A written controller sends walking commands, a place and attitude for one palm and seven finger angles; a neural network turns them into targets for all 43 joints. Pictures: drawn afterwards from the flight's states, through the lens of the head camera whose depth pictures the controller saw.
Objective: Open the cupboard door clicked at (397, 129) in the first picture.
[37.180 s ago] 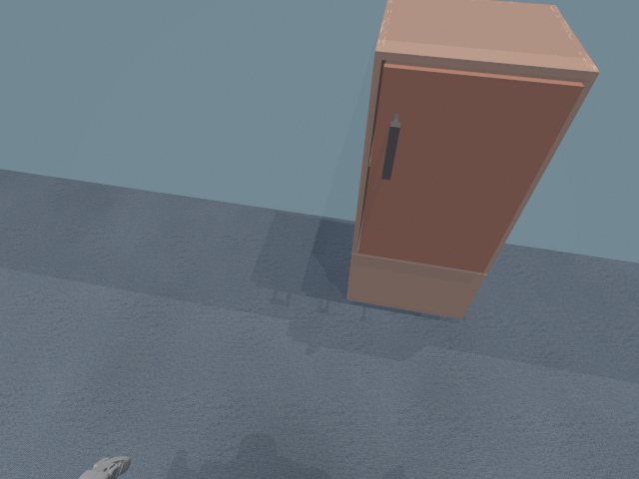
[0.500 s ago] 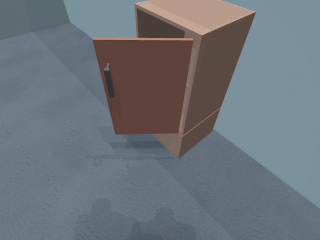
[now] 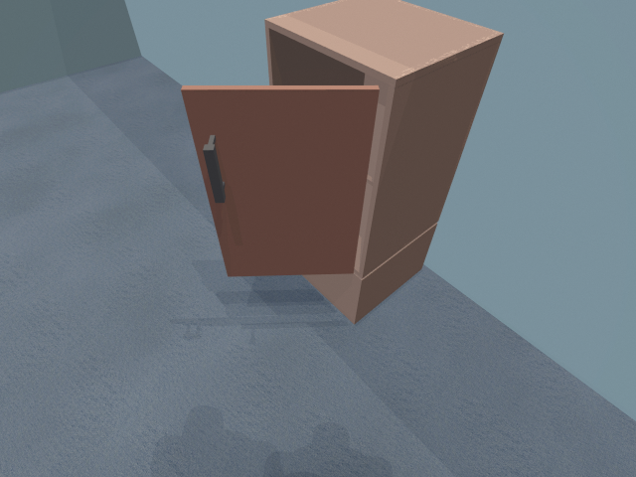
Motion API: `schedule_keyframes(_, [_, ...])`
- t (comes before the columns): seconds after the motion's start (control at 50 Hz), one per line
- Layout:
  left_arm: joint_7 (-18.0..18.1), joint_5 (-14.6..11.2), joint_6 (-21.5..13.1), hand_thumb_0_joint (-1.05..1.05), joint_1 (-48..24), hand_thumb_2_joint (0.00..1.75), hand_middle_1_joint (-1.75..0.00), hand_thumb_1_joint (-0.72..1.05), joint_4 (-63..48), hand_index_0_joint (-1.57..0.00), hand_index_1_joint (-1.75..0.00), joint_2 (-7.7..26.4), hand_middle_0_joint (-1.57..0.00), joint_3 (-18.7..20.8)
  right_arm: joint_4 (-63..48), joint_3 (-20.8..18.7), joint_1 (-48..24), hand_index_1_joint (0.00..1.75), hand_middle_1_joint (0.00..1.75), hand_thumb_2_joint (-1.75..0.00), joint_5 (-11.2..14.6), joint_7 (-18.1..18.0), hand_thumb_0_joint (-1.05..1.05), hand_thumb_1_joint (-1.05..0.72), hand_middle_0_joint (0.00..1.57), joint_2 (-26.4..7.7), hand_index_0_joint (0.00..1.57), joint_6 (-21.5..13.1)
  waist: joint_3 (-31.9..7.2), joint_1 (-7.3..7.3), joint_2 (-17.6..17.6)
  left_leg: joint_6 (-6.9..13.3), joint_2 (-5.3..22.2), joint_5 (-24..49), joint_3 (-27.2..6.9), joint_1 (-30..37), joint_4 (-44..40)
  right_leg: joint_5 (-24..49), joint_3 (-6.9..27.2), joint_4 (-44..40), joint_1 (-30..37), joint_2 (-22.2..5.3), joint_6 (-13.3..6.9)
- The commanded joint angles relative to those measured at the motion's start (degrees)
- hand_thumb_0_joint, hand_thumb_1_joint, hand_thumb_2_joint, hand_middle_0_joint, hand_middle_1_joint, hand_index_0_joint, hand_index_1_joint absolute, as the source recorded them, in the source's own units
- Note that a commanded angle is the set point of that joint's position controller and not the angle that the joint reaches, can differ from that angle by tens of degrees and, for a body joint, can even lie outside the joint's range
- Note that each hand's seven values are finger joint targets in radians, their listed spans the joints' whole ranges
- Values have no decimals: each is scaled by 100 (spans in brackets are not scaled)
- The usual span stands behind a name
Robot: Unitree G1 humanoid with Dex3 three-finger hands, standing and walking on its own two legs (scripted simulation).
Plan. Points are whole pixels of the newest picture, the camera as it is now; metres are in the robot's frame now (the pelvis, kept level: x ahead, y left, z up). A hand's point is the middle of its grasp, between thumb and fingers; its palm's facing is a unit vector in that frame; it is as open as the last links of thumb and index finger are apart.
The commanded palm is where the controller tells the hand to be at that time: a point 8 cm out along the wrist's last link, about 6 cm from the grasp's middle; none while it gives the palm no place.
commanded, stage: shuffle to correct the standing spot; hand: left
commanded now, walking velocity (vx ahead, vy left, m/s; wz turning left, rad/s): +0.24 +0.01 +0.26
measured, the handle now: (216, 169) +0.72 +0.27 -0.04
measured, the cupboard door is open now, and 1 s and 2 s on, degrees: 51 51 51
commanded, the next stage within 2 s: come to a stop and stand still in 0.58 s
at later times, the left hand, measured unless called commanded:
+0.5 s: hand out of the picture +0.08 +0.21 -0.18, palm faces +0.13 -0.98 -0.14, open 7.4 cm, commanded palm none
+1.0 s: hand (193, 390) +0.29 +0.23 -0.18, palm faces +0.15 -0.97 -0.19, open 7.2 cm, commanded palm none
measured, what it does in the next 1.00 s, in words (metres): walks ahead: left foot, then right foot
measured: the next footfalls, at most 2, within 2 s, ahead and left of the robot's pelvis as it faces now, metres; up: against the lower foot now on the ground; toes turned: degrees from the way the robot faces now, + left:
left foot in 0.32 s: +0.13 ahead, +0.14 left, +0.00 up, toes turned +12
right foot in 0.72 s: +0.31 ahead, -0.08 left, +0.00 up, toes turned -2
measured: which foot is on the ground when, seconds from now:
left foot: down 0.00-0.12, up 0.14-0.30, down 0.32-0.72, up 0.74-1.00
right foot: down 0.00-0.34, up 0.36-0.70, down 0.72-1.00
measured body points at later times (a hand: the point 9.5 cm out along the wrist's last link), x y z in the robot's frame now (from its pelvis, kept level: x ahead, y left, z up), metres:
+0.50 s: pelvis +0.12 +0.05 +0.00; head +0.15 +0.07 +0.45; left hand +0.08 +0.26 -0.17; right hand +0.16 -0.18 -0.15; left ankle +0.09 +0.13 -0.74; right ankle +0.09 -0.09 -0.67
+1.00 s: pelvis +0.23 +0.04 -0.01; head +0.28 +0.06 +0.44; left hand +0.28 +0.28 -0.17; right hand +0.29 -0.19 -0.16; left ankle +0.22 +0.15 -0.71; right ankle +0.27 -0.07 -0.74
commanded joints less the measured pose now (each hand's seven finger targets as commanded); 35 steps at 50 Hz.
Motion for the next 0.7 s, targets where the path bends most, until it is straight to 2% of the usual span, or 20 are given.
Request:
schedule_keyframes(0.0, [-17, 70, -67, 0, 518, 90, -30, 90, -233, -20, -30, 520, -20, 173, -265, -168, 283, 30, 30, -90, -15, -39, 0, -90, 20, -755, 20, -27, 1008, 97, 264, 202, 884, -2391, -1251, -1139, -1009, -1340, 137, -169, -434, -103, -196])
schedule_keyframes(0.04, [-28, 71, -102, 0, 698, 90, -30, 90, -239, -20, -30, 548, -20, 222, -368, -170, 227, 30, 30, -90, -15, -30, 0, -90, 20, -651, 20, -45, 1085, 174, -65, 162, 672, -2129, -1052, -1469, -494, -1564, 456, -408, -260, -319, -312])
schedule_keyframes(0.06, [-18, 65, -118, 0, 844, 90, -30, 90, -212, -20, -30, 649, -20, 256, -430, -146, 159, 30, 30, -90, -10, -16, 0, -90, 20, -550, 20, -49, 1152, 244, -540, 75, 412, -1820, -726, -1773, 116, -1841, 851, -736, -64, -605, -462])
schedule_keyframes(0.08, [9, 46, -134, 0, 1006, 90, -30, 90, -180, -20, -30, 821, -20, 319, -520, -115, 87, 30, 30, -90, -16, 7, 0, -90, 20, -403, 20, -54, 1090, 311, -1165, -43, 164, -1322, -249, -2233, 966, -2251, 1460, -1181, 356, -1093, -705])
schedule_keyframes(0.1, [49, 22, -152, 0, 1233, 90, -30, 90, -168, -20, -30, 992, -20, 377, -659, -127, -111, 30, 30, -90, -25, 33, 0, -90, 20, -404, 20, -49, 1012, 392, -1578, -89, 229, -1224, -42, -2481, 1795, -2601, 2110, -1706, 447, -1675, -952])
schedule_keyframes(0.12, [57, 21, -194, 0, 1266, 90, -30, 90, -187, -20, -30, 984, -20, 381, -788, -158, -421, 30, 30, -90, -42, 71, 0, -90, 20, -493, 20, -62, 1063, 446, -1342, -104, 394, -1404, -197, -2648, 2524, -2507, 2320, -1953, 327, -1933, -1145])
schedule_keyframes(0.16, [61, 58, -305, 0, 1044, 90, -30, 90, -236, -20, -30, 895, -20, 400, -900, -192, -578, 30, 30, -90, -35, 126, 0, -90, 20, -520, 20, -110, 1041, 305, -815, -144, 642, -1273, -371, -2889, 3088, -1413, 1899, -1781, 478, -2001, -1200])
schedule_keyframes(0.22, [38, 118, -357, 0, 780, 90, -30, 90, -255, -20, -30, 928, -20, 391, -914, -149, -475, 30, 30, -90, 38, 176, 0, -90, 20, -303, 20, -181, 736, 109, -565, -177, 670, -1181, -221, -1985, 1873, 349, 849, -1108, 361, -1692, -996])
schedule_keyframes(0.26, [-4, 52, -318, 0, 541, 90, -30, 90, -263, -20, -30, 933, -20, 381, -634, -116, 299, 30, 30, -90, 18, 143, 0, -90, 20, -255, 20, -242, 352, -228, -394, -202, 240, -126, 350, -231, 529, 583, 18, -334, -297, -1074, -625])
schedule_keyframes(0.28, [-38, -3, -294, 0, 577, 90, -30, 90, -271, -20, -30, 812, -20, 333, -421, -166, 884, 30, 30, -90, -8, 90, 0, -90, 20, -539, 20, -287, 14, -406, 205, -132, 307, 185, 108, 776, 158, 819, -321, 730, -668, -697, -410])
schedule_keyframes(0.3, [-89, -33, -288, 0, 586, 90, -30, 90, -394, -20, -30, 549, -20, 279, -296, -328, 1453, 30, 30, -90, -45, 11, 0, -90, 20, -1156, 20, -339, -364, -585, 1606, 346, 1543, 382, -1717, 1620, -301, -456, -749, 2163, -1764, -100, -44])
schedule_keyframes(0.32, [-74, -20, -284, 0, 228, 90, -30, 90, -626, -20, -30, 437, -20, 230, -237, -386, 1785, 30, 30, -90, -51, -62, 0, -90, 20, -1507, 20, -312, -207, -696, 2012, 902, 2503, 1054, -2936, 1610, -966, -1979, -468, 3417, -2579, 180, -30])
schedule_keyframes(0.34, [-68, 5, -268, 0, 69, 90, -30, 90, -714, -20, -30, 501, -20, 259, -322, -383, 1525, 30, 30, -90, -47, -72, 0, -90, 20, -1500, 20, -255, 34, -603, 1214, 1165, 2692, 989, -2846, 1279, -942, -1900, -70, 3994, -2709, -93, -157])
schedule_keyframes(0.36, [-67, 39, -262, 0, -182, 90, -30, 90, -652, -20, -30, 449, -20, 258, -345, -312, 1218, 30, 30, -90, -59, -75, 0, -90, 20, -1248, 20, -303, 416, -534, 711, 1069, 2458, 1159, -2550, 682, -992, -1520, 33, 4243, -2766, -214, -167])
schedule_keyframes(0.4, [-121, 32, -252, 0, -127, 90, -30, 90, -557, -20, -30, 405, -20, 261, -500, -199, 603, 30, 30, -90, -41, -83, 0, -90, 20, -974, 20, -386, 631, -245, 346, 885, 2207, 1824, -1937, 112, -1014, -922, 169, 4005, -2487, -419, -91])
schedule_keyframes(0.48, [-166, 4, -137, 0, 47, 90, -30, 90, -546, -20, -30, 231, -20, 232, -483, -206, 317, 30, 30, -90, -24, -108, 0, -90, 20, -938, 20, -423, 281, -26, 635, 703, 1706, 2212, -838, 178, -999, -317, -38, 2774, -1870, -329, 20])
schedule_keyframes(0.6, [-190, 10, -170, 0, -669, 90, -30, 90, -821, -20, -30, 394, -20, 274, -326, -274, 428, 30, 30, -90, -77, -101, 0, -90, 20, -953, 20, -323, 425, -172, 638, 609, 1702, 2094, -824, 349, -772, 21, -322, 1065, -1345, -56, -95])
schedule_keyframes(0.64, [-196, 17, -192, 0, -458, 90, -30, 90, -733, -20, -30, 465, -20, 316, -312, -278, 351, 30, 30, -90, -79, -95, 0, -90, 20, -976, 20, -277, 379, -13, 521, 439, 1584, 1892, -693, 132, -368, 392, -500, 481, -629, 102, -152])
schedule_keyframes(0.66, [-187, 21, -226, 0, -47, 90, -30, 90, -610, -20, -30, 584, -20, 349, -293, -274, 342, 30, 30, -90, -63, -81, 0, -90, 20, -963, 20, -263, 167, 192, 245, 299, 1382, 1776, -551, -37, 179, 645, -516, 79, 45, 175, -191])
schedule_keyframes(0.68, [-145, 42, -285, 0, 418, 90, -30, 90, -451, -20, -30, 864, -20, 405, -279, -247, 379, 30, 30, -90, -9, -50, 0, -90, 20, -811, 20, -275, -89, 413, -286, 90, 1068, 1403, -266, -635, 1114, 968, 26, -57, 996, -238, -365])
